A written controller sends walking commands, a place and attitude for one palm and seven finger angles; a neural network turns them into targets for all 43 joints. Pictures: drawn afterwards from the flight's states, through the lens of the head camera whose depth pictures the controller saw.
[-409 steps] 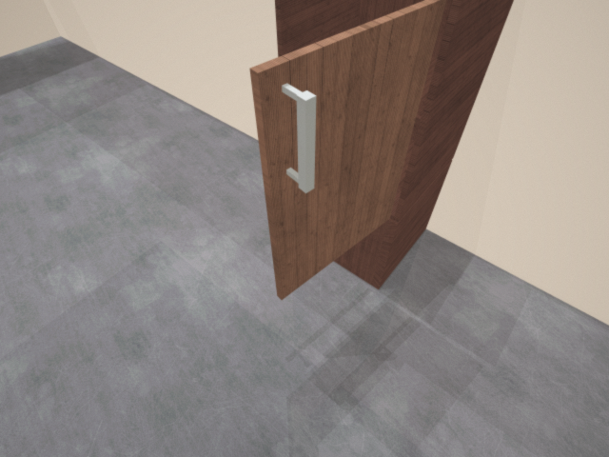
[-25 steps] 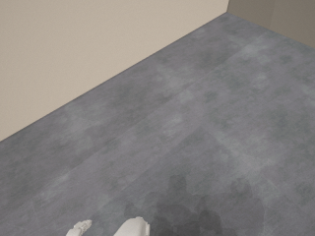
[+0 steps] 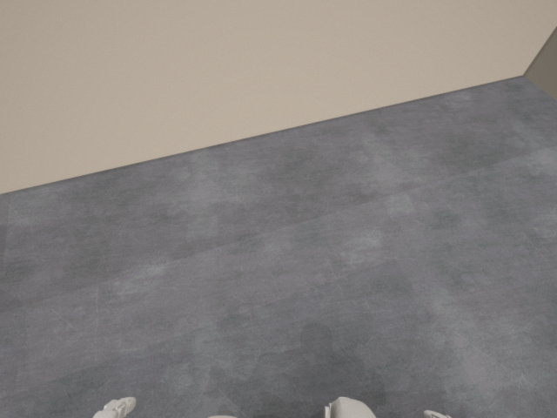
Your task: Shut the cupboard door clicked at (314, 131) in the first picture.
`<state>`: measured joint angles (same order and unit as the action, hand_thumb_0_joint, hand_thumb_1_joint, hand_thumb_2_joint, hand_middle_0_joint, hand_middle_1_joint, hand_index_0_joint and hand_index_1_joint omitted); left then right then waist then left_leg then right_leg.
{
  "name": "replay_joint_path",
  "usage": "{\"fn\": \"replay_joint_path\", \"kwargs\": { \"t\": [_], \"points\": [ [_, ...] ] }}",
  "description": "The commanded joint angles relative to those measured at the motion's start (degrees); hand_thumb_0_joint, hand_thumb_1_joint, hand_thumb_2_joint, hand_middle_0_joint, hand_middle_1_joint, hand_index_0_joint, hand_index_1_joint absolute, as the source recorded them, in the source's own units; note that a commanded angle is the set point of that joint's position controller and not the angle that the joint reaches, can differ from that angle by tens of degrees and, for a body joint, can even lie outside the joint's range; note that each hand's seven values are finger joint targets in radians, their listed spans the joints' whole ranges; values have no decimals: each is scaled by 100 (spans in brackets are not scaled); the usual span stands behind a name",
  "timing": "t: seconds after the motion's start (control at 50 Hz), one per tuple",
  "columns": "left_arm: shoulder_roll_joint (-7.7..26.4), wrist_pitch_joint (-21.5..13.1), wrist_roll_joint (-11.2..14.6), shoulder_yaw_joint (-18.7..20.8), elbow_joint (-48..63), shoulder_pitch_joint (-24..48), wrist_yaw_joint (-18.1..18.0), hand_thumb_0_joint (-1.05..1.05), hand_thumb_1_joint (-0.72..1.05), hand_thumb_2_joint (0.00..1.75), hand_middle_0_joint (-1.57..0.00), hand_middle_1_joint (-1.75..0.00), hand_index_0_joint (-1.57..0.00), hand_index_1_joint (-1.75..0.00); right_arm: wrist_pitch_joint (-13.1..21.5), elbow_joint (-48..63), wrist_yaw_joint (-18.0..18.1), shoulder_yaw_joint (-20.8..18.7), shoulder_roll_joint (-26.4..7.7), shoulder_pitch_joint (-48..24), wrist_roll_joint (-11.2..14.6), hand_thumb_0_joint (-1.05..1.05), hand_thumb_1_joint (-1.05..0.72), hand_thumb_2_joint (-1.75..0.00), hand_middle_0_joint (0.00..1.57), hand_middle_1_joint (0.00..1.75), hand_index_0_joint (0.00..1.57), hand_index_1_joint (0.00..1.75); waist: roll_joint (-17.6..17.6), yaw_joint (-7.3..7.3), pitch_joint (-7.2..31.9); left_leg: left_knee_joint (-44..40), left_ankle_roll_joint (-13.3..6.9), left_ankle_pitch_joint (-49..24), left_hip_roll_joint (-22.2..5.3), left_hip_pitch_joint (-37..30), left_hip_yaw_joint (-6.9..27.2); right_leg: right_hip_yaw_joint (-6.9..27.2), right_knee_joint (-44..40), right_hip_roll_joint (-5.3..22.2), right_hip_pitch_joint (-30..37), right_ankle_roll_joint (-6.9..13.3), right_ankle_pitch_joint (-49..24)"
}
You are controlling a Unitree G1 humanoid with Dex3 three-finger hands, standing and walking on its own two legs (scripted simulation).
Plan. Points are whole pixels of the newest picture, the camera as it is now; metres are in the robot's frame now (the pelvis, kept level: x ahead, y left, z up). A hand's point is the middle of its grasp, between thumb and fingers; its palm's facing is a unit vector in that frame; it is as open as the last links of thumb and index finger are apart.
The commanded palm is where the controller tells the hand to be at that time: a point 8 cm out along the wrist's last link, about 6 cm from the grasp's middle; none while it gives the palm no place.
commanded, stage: walk to a spot facing it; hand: left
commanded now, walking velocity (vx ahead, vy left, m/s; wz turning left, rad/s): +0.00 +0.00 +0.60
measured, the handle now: out of the picture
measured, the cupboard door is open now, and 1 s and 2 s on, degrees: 80 80 80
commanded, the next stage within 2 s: none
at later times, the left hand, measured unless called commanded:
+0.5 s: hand out of the picture +0.02 +0.17 -0.17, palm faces +0.36 -0.90 -0.23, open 7.3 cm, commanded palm none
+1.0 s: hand out of the picture +0.06 +0.19 -0.15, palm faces +0.59 -0.77 -0.26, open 7.4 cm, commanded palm none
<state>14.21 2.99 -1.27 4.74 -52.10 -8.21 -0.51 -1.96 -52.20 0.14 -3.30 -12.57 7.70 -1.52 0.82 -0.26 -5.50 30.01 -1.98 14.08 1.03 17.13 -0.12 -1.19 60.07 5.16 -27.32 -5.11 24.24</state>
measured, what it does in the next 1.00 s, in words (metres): steps on the spot, turning left: right foot, then left foot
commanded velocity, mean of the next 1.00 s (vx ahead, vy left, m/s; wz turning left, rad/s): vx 0.11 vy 0.00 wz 0.60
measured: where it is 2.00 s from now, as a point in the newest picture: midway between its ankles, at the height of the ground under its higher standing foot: (199, 357)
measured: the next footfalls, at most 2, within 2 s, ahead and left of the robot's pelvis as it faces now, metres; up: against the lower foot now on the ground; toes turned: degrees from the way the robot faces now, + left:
right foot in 0.16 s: +0.06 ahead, -0.16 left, +0.00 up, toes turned +3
left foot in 0.52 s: +0.04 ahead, +0.10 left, +0.00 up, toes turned +27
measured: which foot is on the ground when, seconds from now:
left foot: down 0.00-0.16, up 0.18-0.50, down 0.52-0.92, up 0.94-1.00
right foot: up 0.00-0.14, down 0.16-0.52, up 0.54-0.90, down 0.92-1.00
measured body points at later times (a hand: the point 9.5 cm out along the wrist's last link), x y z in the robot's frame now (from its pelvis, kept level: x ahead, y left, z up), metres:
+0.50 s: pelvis +0.03 -0.03 -0.01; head +0.09 -0.01 +0.44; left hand +0.00 +0.22 -0.15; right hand +0.21 -0.25 -0.15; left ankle +0.00 +0.09 -0.72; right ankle +0.02 -0.16 -0.74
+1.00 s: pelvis +0.09 -0.03 -0.01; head +0.13 -0.03 +0.44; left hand +0.03 +0.23 -0.13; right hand +0.27 -0.21 -0.17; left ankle +0.01 +0.07 -0.69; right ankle +0.14 -0.13 -0.74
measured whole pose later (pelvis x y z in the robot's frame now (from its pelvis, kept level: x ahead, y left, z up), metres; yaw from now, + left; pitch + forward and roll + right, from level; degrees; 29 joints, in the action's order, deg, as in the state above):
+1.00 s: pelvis +0.09 -0.03 -0.01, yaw +37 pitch +1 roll +0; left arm 10.8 -1.7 -1.7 3.6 -51.1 -10.6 0.3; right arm -3.3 -56.5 -1.1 -4.8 -13.3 13.3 -1.6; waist -2.9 -1.2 -2.8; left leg 55.0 0.3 25.6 1.5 25.9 3.7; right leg -6.9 32.8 3.3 -14.3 0.1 19.3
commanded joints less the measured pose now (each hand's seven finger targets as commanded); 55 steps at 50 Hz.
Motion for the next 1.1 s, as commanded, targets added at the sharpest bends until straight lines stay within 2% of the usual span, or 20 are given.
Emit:
{"fn": "replay_joint_path", "kwargs": {
  "t": [0.0,0.1,0.14,0.16,0.24,0.4,0.46,0.48,0.5,0.52,0.54,0.62,0.78,0.86,0.88,0.9,0.92,0.94,0.98,1.08],
  "points": [
    [316,-139,7,12,533,27,-2,0,90,90,-20,-30,-20,-30,54,297,31,-341,-1217,158,-23,0,-90,-90,20,30,20,30,-939,-120,705,-993,-717,-1186,-1313,-497,1582,-46,-1029,-175,217,22,55],
    [443,-282,45,74,422,-676,-56,0,90,90,-20,-30,-20,-30,-1,423,2,-381,-1099,-200,45,0,-90,-90,20,30,20,30,-830,259,873,-218,-331,-1159,-865,436,1632,-159,-3292,-352,2037,116,-1128],
    [1273,-387,-72,233,425,-879,-140,0,90,90,-20,-30,-20,-30,19,578,-38,-306,-460,-84,113,0,-90,-90,20,30,20,30,1857,385,937,2218,456,1968,462,2009,198,2373,-4550,2156,2988,1060,-1640],
    [1191,-382,-25,172,443,-782,-166,0,90,90,-20,-30,-20,-30,-10,540,-58,-351,-785,-144,62,0,-90,-90,20,30,20,30,1366,331,802,3449,393,2163,94,1810,474,2219,-4476,2466,2199,1441,-1967],
    [525,-405,18,-9,566,-75,-168,0,90,90,-20,-30,-20,-30,-140,247,-153,-286,-542,33,45,0,-90,-90,20,30,20,30,1138,-128,506,4082,589,1074,-261,1772,187,253,-3990,1385,2068,1081,-3534],
    [871,-392,-64,167,247,-845,-141,0,90,90,-20,-30,-20,-30,-58,369,-219,-120,-252,-551,100,0,-90,-90,20,30,20,30,1095,294,715,1299,511,1187,-136,890,-618,-495,-3280,1574,2792,986,-4726],
    [990,-382,0,195,238,-721,-92,0,90,90,-20,-30,-20,-30,-2,283,-194,-173,-453,-57,69,0,-90,-90,20,30,20,30,965,-19,894,67,375,203,43,-223,-821,-870,-2517,1508,2291,683,-4602],
    [924,-370,52,183,294,-612,-66,0,90,90,-20,-30,-20,-30,37,189,-183,-250,-704,353,45,0,-90,-90,20,30,20,30,416,-289,1130,-434,231,-793,-165,-1177,-560,-1047,-1703,1388,1630,456,-4017],
    [556,-350,88,104,494,-519,-17,0,90,90,-20,-30,-20,-30,90,134,-145,-414,-1339,781,6,0,-90,-90,20,30,20,30,-1261,-509,1507,-572,-423,-2644,-1629,-2303,1408,-1197,-309,579,91,56,-839],
    [291,-288,85,-9,748,-76,-40,0,90,90,-20,-30,-20,-30,49,33,-62,-517,-1764,1198,39,0,-90,-90,20,30,20,30,-1898,-719,1650,-649,-1148,-4697,-2496,-2362,2416,-580,680,187,-633,-9,1518],
    [444,-206,40,13,809,68,-84,0,90,90,-20,-30,-20,-30,17,-17,-38,-470,-1674,1156,37,0,-90,-90,20,30,20,30,-1173,-623,1469,-649,-1245,-3850,-2543,-1979,1948,-88,932,325,-611,91,1377],
    [410,-111,-9,69,432,-42,1,0,90,90,-20,-30,-20,-30,85,270,64,-304,-1150,87,1,0,-90,-90,20,30,20,30,-1021,-144,586,-1135,-661,-1415,-1507,-563,1364,103,771,246,-475,38,-21],
    [335,-255,-15,31,552,181,137,0,90,90,-20,-30,-20,-30,155,220,-7,-337,-1203,317,-35,0,-90,-90,20,30,20,30,-954,-177,457,-1493,-718,1165,-1288,-301,1850,-140,-1285,-69,35,33,-66],
    [364,-379,-16,86,320,-624,164,0,90,90,-20,-30,-20,-30,131,282,-20,-359,-1151,-27,-9,0,-90,-90,20,30,20,30,-766,224,574,-901,-475,1738,-900,712,1846,-445,-2939,-449,1934,76,-504],
    [612,-443,-44,177,189,-1129,128,0,90,90,-20,-30,-20,-30,148,338,-27,-331,-906,-171,35,0,-90,-90,20,30,20,30,-121,510,644,-60,-240,1952,-451,1637,1461,13,-3764,-60,3043,176,-136],
    [1205,-504,-132,302,116,-1625,39,0,90,90,-20,-30,-20,-30,186,475,-61,-224,-408,-230,114,0,-90,-90,20,30,20,30,1766,783,834,1794,171,2137,302,2958,398,2057,-4829,1648,3960,684,1455],
    [1254,-476,-40,257,180,-1483,-24,0,90,90,-20,-30,-20,-30,204,616,-103,-255,-618,-601,34,0,-90,-90,20,30,20,30,1740,757,314,3206,235,2037,33,3047,356,3077,-5400,2522,2898,1102,2112],
    [1014,-489,-4,205,293,-953,-25,0,90,90,-20,-30,-20,-30,178,600,-156,-293,-698,-545,-21,0,-90,-90,20,30,20,30,1006,394,44,3733,222,1404,-200,2928,552,2501,-5436,2357,2332,1125,1782],
    [524,-644,5,52,251,-532,-23,0,90,90,-20,-30,-20,-30,110,237,-229,-299,-558,-178,-60,0,-90,-90,20,30,20,30,913,-4,-128,4202,370,467,-464,2608,433,1371,-5211,1710,1885,767,513],
    [309,-808,-17,3,-146,-1234,-40,0,90,90,-20,-30,-20,-30,122,161,-315,-152,-229,-380,7,0,-90,-90,20,30,20,30,835,140,280,3264,445,78,-514,2650,-163,-599,-4482,1376,3168,703,-3562]
  ]
}}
